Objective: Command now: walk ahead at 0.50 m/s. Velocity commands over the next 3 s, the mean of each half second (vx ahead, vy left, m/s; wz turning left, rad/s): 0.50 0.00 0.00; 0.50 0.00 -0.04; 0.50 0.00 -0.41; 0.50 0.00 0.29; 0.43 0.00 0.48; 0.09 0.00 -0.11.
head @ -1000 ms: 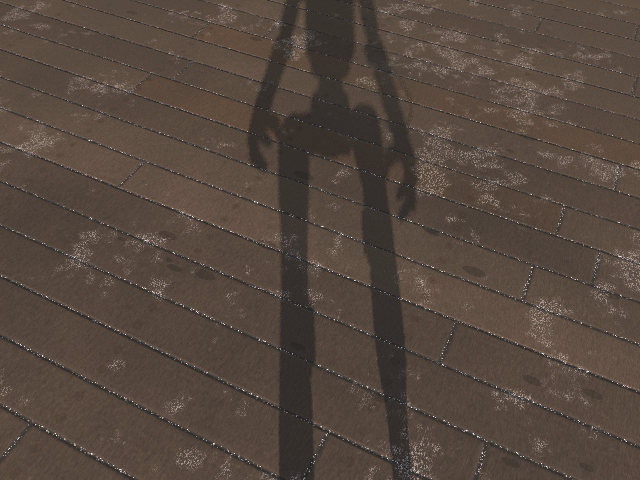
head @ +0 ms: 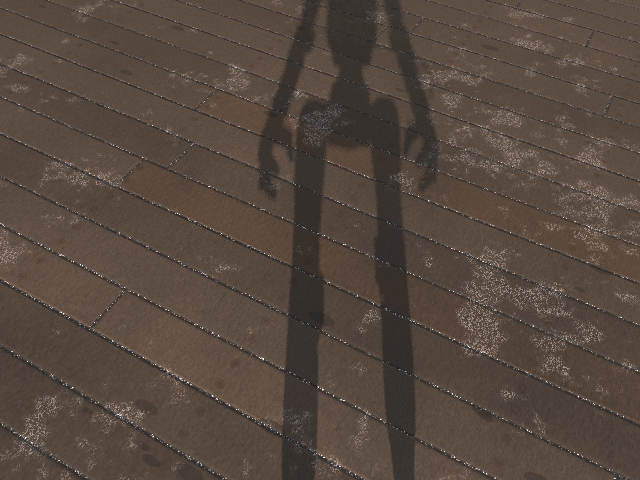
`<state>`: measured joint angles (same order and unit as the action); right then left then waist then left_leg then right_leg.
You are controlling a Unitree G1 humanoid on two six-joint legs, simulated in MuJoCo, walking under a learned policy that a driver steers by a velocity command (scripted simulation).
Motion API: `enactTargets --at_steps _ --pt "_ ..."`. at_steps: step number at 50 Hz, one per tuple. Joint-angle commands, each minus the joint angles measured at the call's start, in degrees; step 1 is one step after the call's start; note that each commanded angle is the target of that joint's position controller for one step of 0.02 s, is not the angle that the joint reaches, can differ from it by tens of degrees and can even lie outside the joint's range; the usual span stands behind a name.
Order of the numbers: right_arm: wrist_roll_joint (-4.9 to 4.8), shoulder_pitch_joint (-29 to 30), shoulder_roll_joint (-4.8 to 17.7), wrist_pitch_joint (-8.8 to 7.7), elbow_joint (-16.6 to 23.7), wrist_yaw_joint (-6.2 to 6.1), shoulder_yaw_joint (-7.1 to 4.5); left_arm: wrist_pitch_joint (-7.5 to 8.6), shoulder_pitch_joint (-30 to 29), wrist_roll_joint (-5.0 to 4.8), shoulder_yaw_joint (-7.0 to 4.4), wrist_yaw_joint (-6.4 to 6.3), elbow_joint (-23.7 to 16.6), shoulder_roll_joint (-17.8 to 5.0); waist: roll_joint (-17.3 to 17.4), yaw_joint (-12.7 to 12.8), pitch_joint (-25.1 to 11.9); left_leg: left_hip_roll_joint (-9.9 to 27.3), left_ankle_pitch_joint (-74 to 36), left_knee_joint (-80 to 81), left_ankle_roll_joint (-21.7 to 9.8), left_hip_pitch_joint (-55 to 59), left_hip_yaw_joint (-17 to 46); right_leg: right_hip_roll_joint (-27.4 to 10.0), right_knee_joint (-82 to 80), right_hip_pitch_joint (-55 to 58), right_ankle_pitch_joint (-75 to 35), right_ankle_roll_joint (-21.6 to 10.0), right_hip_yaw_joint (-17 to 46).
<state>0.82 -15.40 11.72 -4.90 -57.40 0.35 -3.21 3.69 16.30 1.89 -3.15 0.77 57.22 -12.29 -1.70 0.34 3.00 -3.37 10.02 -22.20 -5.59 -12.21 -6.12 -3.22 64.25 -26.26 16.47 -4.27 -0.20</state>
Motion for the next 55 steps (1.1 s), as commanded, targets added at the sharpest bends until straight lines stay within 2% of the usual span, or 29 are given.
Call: enactTargets --at_steps 1,3,7,14,17,18,19,20,21,22,23,24,25,26,28,31,36,43,45,46,47,48,49,50,51,52,53,54,55 --pt "-0.27 -4.2 4.8 -1.57 0.4 -0.27 -0.42 -1.25 4.2 0.43 -0.29 0.67 -1.6 -0.7 5.6 2.1 -0.4 15.1 -9.1 14.4 -6.3 2.3 14.0 -2.5 -1.8 -5.6 -4.5 1.2 0.3" --pt "-0.25 -6.3 5.7 -1.55 -0.1 -0.3 -0.42 -1.64 -1.3 0.39 -0.26 0.84 -3.5 -1.4 5.3 1.0 1.4 15.1 -8.4 16.2 -6.8 2.5 13.3 -3.7 -6.2 -9.4 -8.7 2.2 -0.2" --pt "-0.27 -10.9 4.6 -1.36 -1.3 -0.45 0.22 -1.45 -11.0 -0.41 0.12 0.97 -6.6 -1.5 4.5 -1.4 2.7 13.4 -13.5 16.5 -5.4 7.1 10.5 -2.9 -17.7 -12.1 -15.2 3.2 -2.2" --pt "0.58 -16.6 5.3 -1.01 -3.9 -1.34 0.24 -0.67 -20.5 -0.66 0.58 0.85 -10.3 -1.9 5.9 -3.7 4.2 16.1 -23.9 12.5 -6.0 17.8 9.1 -0.2 -29.4 -11.4 -13.4 0.7 -4.0" --pt "0.86 -14.5 6.4 -0.82 -4.1 -1.76 -0.1 0.17 -15.8 -0.71 -0.02 0.38 -9.5 -2.7 5.9 -0.6 1.8 16.6 -41.0 4.5 -4.6 19.5 7.3 3.1 -33.3 -2.2 -6.9 -2.1 -5.6" --pt "0.77 -13.7 6.9 -0.66 -4.1 -1.7 -0.25 0.57 -9.2 -0.64 -0.62 -0.05 -7.2 -3.5 5.7 2.2 -1.6 15.6 -47.0 -3.0 -3.8 18.8 6.3 5.2 -35.5 5.8 -6.7 -3.3 -6.5" --pt "0.39 -12.5 6.7 -0.55 -3.7 -1.55 -0.12 1.16 1.1 -0.05 -1.52 -0.62 -3.8 -5.2 4.0 6.4 -7.0 13.2 -43.7 -14.3 -2.5 13.5 4.2 4.8 -38.0 19.2 -9.3 -5.0 -5.6" --pt "-1.0 -13.1 3.8 -0.68 -1.5 -1.09 0.78 1.56 10.9 1.56 -2.95 -1.33 -2.0 -10.3 -2.0 8.8 -14.7 9.5 -23.9 -32.3 -0.7 -2.0 1.9 -8.5 -38.9 36.6 -3.7 -9.2 10.2" --pt "-2.48 -18.1 1.8 -0.81 -1.2 -0.59 0.74 0.78 12.5 0.71 -4.02 -0.85 -1.6 -13.7 -13.5 6.5 -21.5 -1.6 18.4 -52.8 1.0 -18.4 1.7 -22.0 -47.1 46.4 -1.0 -16.8 37.6" --pt "-0.87 -13.7 6.2 -0.51 -1.1 -0.81 -0.49 0.14 6.1 -0.83 -3.43 -0.45 -2.7 -11.4 -3.9 4.6 -15.3 2.1 16.3 -56.3 0.0 -23.8 8.8 -19.3 -48.7 40.6 0.3 -15.2 34.4" --pt "-0.42 -8.5 5.3 -0.73 0.5 -0.6 -0.43 0.35 0.9 -1.21 -2.41 -0.31 -3.5 -7.8 -0.9 3.3 -7.8 4.5 11.6 -54.7 -0.1 -25.2 9.0 -17.5 -49.9 32.5 -1.3 -13.7 26.0" --pt "-0.29 -6.6 3.9 -0.86 0.9 -0.49 -0.29 0.86 -1.1 -0.87 -1.53 -0.21 -3.4 -4.8 1.7 1.6 -3.4 6.6 8.4 -50.5 0.0 -23.3 8.9 -14.7 -51.7 25.8 -8.0 -11.3 20.2" --pt "0.63 -5.9 3.2 -0.17 1.2 -0.19 -0.42 1.22 -1.6 -1.07 -0.89 -0.43 -2.5 -2.9 1.2 -0.4 -2.0 8.1 6.7 -46.9 0.3 -20.6 8.9 -11.8 -53.5 21.0 -8.6 -8.9 15.9" --pt "1.29 -8.0 2.0 0.71 0.6 0.16 -0.2 1.58 -1.2 -1.02 -0.63 -0.69 -1.8 -2.4 -1.2 -1.6 -1.8 8.4 6.5 -45.0 0.9 -17.6 8.5 -11.0 -54.3 17.9 -10.9 -8.6 13.6" --pt "1.61 -7.4 1.4 1.79 0.7 0.59 -0.28 2.5 2.2 -1.15 -0.34 -0.8 -0.2 -2.2 -0.5 -2.3 -1.0 8.4 5.6 -43.0 1.8 -17.3 7.6 -9.3 -54.8 17.0 -18.0 -8.3 10.0" --pt "1.54 -0.6 2.0 2.7 3.3 1.1 -0.26 2.75 4.8 -1.21 -0.65 -0.91 0.6 -4.7 -0.9 -1.9 0.7 9.8 0.1 -37.2 3.4 -22.3 6.1 -8.5 -57.7 17.2 -16.3 -8.5 7.7" --pt "0.59 11.5 1.9 2.58 7.3 1.36 0.38 2.56 10.0 -1.23 -0.02 -0.84 1.7 -4.1 -0.9 1.0 2.6 9.1 -8.3 -22.4 4.6 -24.7 3.4 -6.6 -58.3 21.2 -21.8 -6.9 4.0" --pt "0.44 19.6 2.9 1.77 10.6 1.23 0.49 2.11 14.9 -0.45 -0.13 -1.74 4.0 -4.9 -1.6 2.9 3.8 6.5 -5.0 -11.9 1.8 -24.5 1.8 -9.7 -53.8 32.8 -31.3 -7.2 2.8" --pt "0.38 16.3 3.6 1.07 10.3 0.87 -0.01 1.93 13.1 -0.27 -0.35 -1.97 4.0 -5.9 -2.5 0.5 2.6 4.6 -1.0 -9.0 0.2 -17.1 1.6 -10.1 -48.3 32.1 -42.0 -6.2 3.2" --pt "0.48 10.6 4.4 0.64 8.6 0.47 -0.54 1.82 12.0 -0.34 -0.5 -1.91 3.8 -6.5 -2.3 -1.9 -0.3 2.6 0.1 -7.0 -0.6 -9.6 0.9 -9.2 -41.9 31.3 -48.8 -5.5 2.8" --pt "0.94 0.4 5.9 -0.09 5.2 -0.1 -1.35 1.68 10.5 -0.7 -0.42 -1.68 3.4 -6.5 -0.2 -6.3 -5.6 2.3 -2.8 -3.4 -2.0 3.5 1.0 -6.4 -31.1 26.8 -47.2 -4.3 0.9" --pt "2.52 -10.4 10.8 -0.71 3.3 -0.9 -2.74 1.85 9.7 -1.48 0.28 -1.39 1.2 -4.5 4.9 -9.7 -13.5 14.4 1.6 -2.5 -4.8 19.7 13.6 -3.2 -14.6 14.6 -29.3 -3.1 -0.9" --pt "2.94 -12.1 15.8 -0.38 3.2 -0.59 -3.89 1.54 17.5 -3.79 1.37 -1.24 0.7 1.7 17.7 -6.0 -20.2 30.4 6.0 4.2 -11.2 32.8 38.8 6.8 4.8 -5.0 12.8 -0.8 -4.1" --pt "1.09 -7.5 12.2 0.48 4.3 -0.26 -3.3 0.9 13.9 -2.06 -0.49 -1.64 1.6 -5.2 7.5 -5.5 -16.3 28.1 10.7 6.7 -9.7 26.1 39.4 3.8 9.4 -8.2 11.1 -1.8 2.8" --pt "0.71 -1.4 8.2 0.4 5.3 -0.12 -2.06 0.9 9.0 -1.76 -0.83 -1.34 0.2 -5.0 4.9 -3.4 -8.1 25.9 10.3 8.4 -7.6 17.6 30.4 1.4 8.4 -8.9 5.5 -2.1 3.4" --pt "0.81 1.0 5.5 -0.1 5.3 0.06 -1.31 0.9 6.9 -1.59 -0.63 -1.17 -0.3 -3.2 3.0 -2.3 -4.0 23.5 3.4 10.2 -5.9 11.5 23.8 -0.4 6.0 -7.6 2.0 -1.9 3.4" --pt "0.56 1.9 4.0 -0.36 4.9 -0.21 -0.9 0.23 5.7 -0.94 -0.84 -0.76 -0.3 -2.6 3.5 -1.0 -2.1 20.3 2.3 12.1 -3.4 7.3 18.4 -1.5 4.0 -5.8 0.3 -1.8 3.2" --pt "0.34 1.9 3.6 -0.69 4.4 -0.67 -0.65 -0.65 7.5 -0.42 -0.89 -0.24 -0.4 -1.8 6.6 0.4 -2.1 19.9 -0.2 12.8 -2.9 4.8 15.0 -2.1 2.9 -3.8 -0.6 -1.2 2.8" --pt "0.27 0.6 2.9 -1.14 3.9 -0.8 -0.45 -1.39 7.1 -0.25 -0.98 0.09 -0.6 -1.4 6.3 0.8 -1.8 19.4 -3.0 13.2 -2.6 4.0 13.1 -2.2 2.9 -3.3 -1.2 -0.9 2.6"
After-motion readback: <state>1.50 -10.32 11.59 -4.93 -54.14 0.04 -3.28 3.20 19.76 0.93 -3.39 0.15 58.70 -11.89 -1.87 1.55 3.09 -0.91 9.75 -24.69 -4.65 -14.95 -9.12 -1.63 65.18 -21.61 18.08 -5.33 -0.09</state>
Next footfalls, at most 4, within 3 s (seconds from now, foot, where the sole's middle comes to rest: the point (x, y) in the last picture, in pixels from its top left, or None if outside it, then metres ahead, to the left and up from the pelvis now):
0.38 right None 0.37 -0.11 -0.78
0.94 left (290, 398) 0.67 0.08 -0.78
1.50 right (385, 310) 0.90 -0.15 -0.78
2.06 left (341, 218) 1.21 -0.05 -0.78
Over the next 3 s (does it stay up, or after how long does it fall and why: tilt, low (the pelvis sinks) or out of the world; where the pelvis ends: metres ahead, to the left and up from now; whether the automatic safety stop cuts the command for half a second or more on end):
stays up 1.35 -0.09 -0.01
